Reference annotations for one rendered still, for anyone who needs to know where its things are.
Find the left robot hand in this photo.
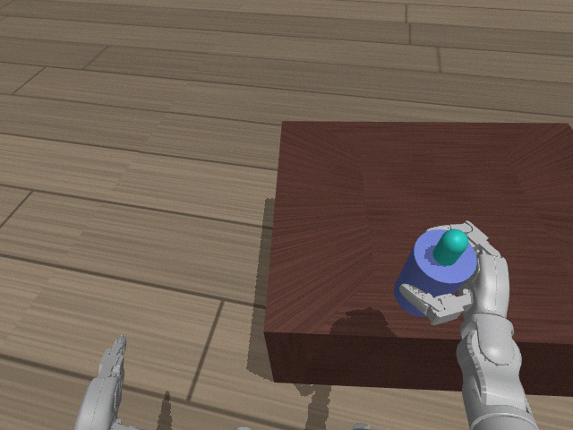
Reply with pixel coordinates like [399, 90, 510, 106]
[74, 335, 143, 430]

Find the right robot hand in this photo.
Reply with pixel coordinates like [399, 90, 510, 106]
[399, 221, 509, 325]

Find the bottle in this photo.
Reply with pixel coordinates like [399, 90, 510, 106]
[394, 229, 477, 317]

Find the right robot arm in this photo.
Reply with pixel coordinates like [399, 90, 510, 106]
[457, 313, 539, 430]

